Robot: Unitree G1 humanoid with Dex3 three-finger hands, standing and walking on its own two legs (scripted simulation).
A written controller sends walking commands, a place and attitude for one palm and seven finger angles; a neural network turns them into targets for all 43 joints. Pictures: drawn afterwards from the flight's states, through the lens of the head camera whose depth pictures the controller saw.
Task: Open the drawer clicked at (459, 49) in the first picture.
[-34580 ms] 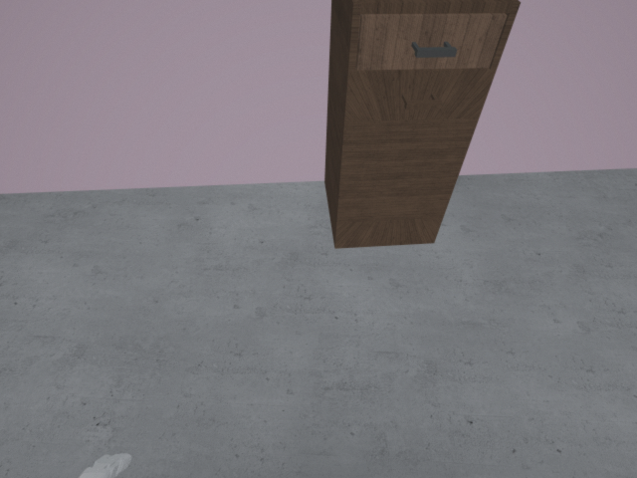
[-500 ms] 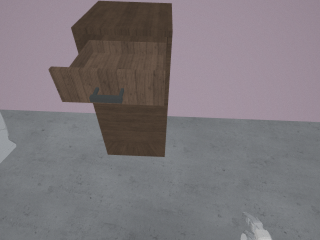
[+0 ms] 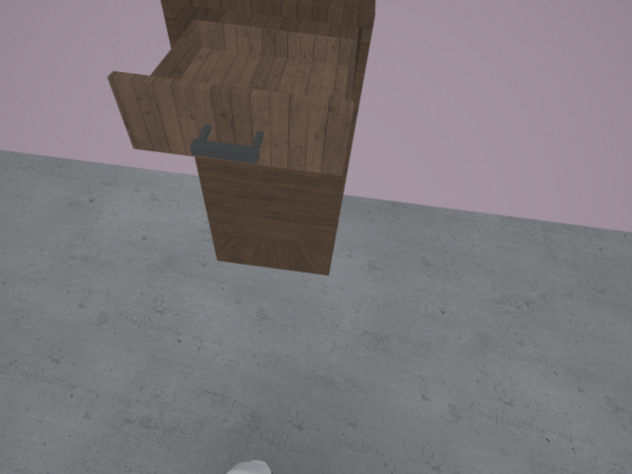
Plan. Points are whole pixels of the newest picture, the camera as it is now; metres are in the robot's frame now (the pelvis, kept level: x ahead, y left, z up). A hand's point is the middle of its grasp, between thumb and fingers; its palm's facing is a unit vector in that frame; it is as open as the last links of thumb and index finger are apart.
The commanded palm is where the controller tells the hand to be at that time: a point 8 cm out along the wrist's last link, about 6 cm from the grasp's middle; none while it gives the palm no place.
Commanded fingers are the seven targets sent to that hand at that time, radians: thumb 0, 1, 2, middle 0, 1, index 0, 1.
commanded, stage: let the arm hang, fingers relaxed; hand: left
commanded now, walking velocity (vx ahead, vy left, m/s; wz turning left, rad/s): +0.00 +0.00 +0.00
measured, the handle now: (228, 142) +0.58 +0.18 +0.08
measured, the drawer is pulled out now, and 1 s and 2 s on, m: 0.30 0.30 0.30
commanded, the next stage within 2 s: look to check the result in 0.70 s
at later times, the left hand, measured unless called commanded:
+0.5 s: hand out of the picture +0.04 +0.16 -0.16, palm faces +0.00 -0.98 -0.20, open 7.4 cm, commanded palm none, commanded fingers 0.00 0.90 0.90 -0.20 -0.30 -0.20 -0.30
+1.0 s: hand out of the picture +0.05 +0.17 -0.16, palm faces +0.00 -0.98 -0.21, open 7.4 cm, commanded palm none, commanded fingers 0.00 0.90 0.90 -0.20 -0.30 -0.20 -0.30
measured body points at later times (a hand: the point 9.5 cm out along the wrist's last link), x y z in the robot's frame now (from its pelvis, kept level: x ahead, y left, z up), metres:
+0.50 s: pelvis +0.02 -0.01 +0.01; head +0.01 -0.02 +0.46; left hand +0.04 +0.21 -0.15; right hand +0.00 -0.22 -0.16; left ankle +0.09 +0.11 -0.73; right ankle +0.01 -0.11 -0.73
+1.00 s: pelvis +0.05 -0.01 +0.01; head +0.07 -0.02 +0.46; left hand +0.05 +0.22 -0.14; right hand +0.05 -0.23 -0.15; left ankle +0.09 +0.11 -0.73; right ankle +0.01 -0.11 -0.73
